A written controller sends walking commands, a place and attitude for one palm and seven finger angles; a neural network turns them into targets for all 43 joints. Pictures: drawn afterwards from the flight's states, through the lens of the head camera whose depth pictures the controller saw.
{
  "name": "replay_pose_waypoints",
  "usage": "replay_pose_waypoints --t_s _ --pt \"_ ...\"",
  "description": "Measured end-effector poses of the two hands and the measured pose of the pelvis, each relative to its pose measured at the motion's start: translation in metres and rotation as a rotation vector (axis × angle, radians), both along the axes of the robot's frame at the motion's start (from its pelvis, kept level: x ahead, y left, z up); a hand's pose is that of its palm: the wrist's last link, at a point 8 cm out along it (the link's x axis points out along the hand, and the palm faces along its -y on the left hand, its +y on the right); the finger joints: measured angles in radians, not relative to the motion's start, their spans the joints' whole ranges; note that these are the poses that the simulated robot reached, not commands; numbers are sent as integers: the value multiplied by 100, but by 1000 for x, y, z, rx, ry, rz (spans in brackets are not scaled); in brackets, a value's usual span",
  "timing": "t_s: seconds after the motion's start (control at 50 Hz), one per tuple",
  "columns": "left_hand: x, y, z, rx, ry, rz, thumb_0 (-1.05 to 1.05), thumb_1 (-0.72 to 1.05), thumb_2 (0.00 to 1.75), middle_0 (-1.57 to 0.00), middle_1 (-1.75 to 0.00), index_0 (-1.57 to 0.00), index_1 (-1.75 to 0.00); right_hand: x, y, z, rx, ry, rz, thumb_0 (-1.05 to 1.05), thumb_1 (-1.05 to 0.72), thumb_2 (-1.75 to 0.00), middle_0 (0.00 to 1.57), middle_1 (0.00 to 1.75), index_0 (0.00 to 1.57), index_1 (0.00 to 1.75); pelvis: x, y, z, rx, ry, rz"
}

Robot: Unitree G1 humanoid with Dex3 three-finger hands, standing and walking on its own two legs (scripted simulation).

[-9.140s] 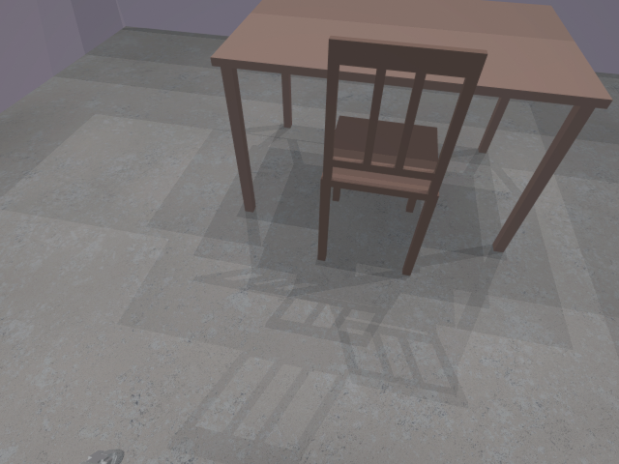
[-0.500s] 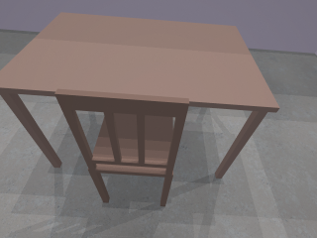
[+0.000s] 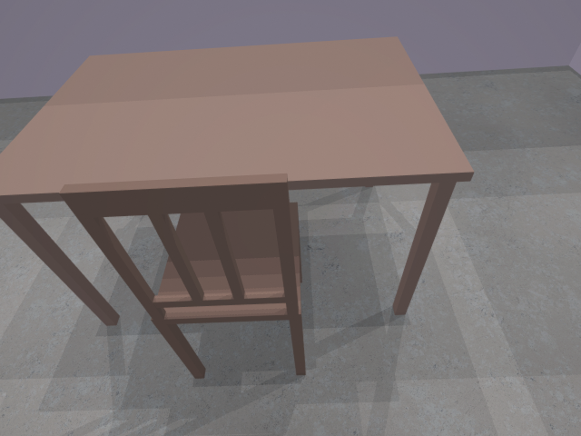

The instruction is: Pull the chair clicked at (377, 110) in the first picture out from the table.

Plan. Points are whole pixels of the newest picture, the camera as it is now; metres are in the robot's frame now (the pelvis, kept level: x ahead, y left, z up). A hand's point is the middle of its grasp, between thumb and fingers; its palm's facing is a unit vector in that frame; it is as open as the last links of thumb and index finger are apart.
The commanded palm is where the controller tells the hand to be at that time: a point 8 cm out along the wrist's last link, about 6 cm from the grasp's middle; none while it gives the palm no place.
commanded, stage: come to a stop and stand still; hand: left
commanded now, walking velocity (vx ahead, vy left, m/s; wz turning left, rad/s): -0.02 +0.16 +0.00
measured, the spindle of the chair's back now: (180, 260) +0.46 +0.28 -0.10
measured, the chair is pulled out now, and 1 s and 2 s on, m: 0.00 0.00 0.00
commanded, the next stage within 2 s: look again from close up in 0.68 s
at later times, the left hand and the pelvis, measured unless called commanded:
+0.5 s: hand out of the picture +0.00 +0.25 -0.18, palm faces +0.03 -0.97 -0.24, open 7.3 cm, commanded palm none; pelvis -0.02 +0.06 -0.01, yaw +1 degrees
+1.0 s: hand out of the picture +0.00 +0.23 -0.18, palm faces +0.02 -0.98 -0.19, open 7.3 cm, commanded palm none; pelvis -0.01 +0.06 -0.01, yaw +1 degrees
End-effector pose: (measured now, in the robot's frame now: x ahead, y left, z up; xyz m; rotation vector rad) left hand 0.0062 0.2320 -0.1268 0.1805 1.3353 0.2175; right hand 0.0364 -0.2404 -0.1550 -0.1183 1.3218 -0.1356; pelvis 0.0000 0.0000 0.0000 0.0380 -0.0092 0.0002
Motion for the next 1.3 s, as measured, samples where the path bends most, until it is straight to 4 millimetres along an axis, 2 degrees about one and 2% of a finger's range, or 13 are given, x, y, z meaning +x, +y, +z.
replay_pose_waypoints --t_s 0.06,0.16,0.28,0.36,0.48,0.58,0.86,1.3 --pt "1 -7 2 -10 -3 3 1 92 90 -21 -30 -21 -30 -14 -4 3 -6 32 -3 0 -91 -90 19 30 20 30 0 -1 3 7 5 4" --pt "-6 3 -2 -4 1 34 1 93 90 -21 -30 -21 -30 -25 2 5 -26 73 14 0 -91 -90 19 30 20 30 -4 5 2 2 7 21" --pt "-16 27 -20 -3 -1 23 1 92 90 -21 -30 -21 -30 -19 27 3 -43 5 47 0 -91 -90 19 30 20 30 -14 25 -11 -36 8 36" --pt "-17 43 -21 -8 -6 6 1 91 90 -21 -30 -21 -30 -16 51 1 -26 -45 68 0 -92 -90 19 30 20 30 -18 40 -13 -42 -6 31" --pt "-16 60 -20 -13 -15 -21 0 91 90 -20 -30 -20 -30 -16 64 4 -29 -65 67 1 -95 -90 20 30 21 30 -21 55 -11 -41 -11 16" --pt "-14 66 -19 -22 -8 -32 0 91 90 -20 -30 -20 -30 -20 71 8 -33 -48 70 1 -94 -90 20 30 21 30 -20 61 -8 -38 -4 12" --pt "-13 57 -24 -59 37 -27 0 91 90 -20 -30 -20 -30 -32 75 8 -33 31 54 0 -92 -90 20 30 20 30 -10 62 -6 -36 -6 13" --pt "-12 29 -23 -72 55 -6 0 91 90 -20 -30 -20 -30 -25 59 6 -27 55 42 1 -92 -90 19 30 20 30 1 43 -4 -34 -7 17"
